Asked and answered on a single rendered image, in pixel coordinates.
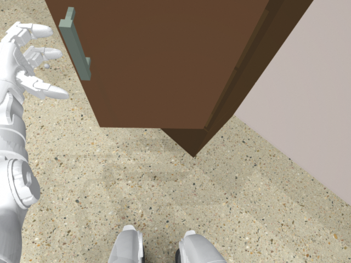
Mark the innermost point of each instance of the right robot thigh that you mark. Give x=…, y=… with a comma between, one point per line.
x=198, y=249

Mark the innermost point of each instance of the handle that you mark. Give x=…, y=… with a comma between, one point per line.
x=73, y=44

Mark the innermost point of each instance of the robot thigh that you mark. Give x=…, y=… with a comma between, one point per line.
x=128, y=247
x=198, y=249

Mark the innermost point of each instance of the cupboard door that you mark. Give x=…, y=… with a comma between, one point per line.
x=158, y=63

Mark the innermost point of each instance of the left robot forearm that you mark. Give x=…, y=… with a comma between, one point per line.
x=12, y=127

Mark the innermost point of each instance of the robot left hand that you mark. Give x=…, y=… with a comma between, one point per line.
x=12, y=61

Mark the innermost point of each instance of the robot left upper arm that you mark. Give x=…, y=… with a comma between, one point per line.
x=19, y=189

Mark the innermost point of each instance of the left robot thigh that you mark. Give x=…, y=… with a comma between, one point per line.
x=128, y=247

